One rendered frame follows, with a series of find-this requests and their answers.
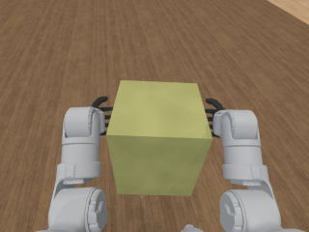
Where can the carton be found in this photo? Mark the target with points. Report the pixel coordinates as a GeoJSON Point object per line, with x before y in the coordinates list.
{"type": "Point", "coordinates": [158, 137]}

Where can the right robot upper arm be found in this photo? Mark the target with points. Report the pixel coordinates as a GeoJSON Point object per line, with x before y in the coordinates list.
{"type": "Point", "coordinates": [250, 210]}

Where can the left robot hand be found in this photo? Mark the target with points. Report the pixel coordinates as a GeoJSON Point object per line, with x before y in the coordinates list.
{"type": "Point", "coordinates": [96, 103]}

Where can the robot right forearm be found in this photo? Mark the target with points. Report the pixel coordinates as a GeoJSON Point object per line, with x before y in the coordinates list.
{"type": "Point", "coordinates": [243, 162]}

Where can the robot left forearm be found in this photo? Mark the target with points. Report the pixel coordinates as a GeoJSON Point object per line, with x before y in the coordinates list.
{"type": "Point", "coordinates": [82, 127]}

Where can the left robot upper arm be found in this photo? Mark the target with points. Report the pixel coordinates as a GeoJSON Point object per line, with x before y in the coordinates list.
{"type": "Point", "coordinates": [78, 210]}

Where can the right robot hand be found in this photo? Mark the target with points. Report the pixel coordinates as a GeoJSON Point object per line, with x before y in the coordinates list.
{"type": "Point", "coordinates": [219, 107]}

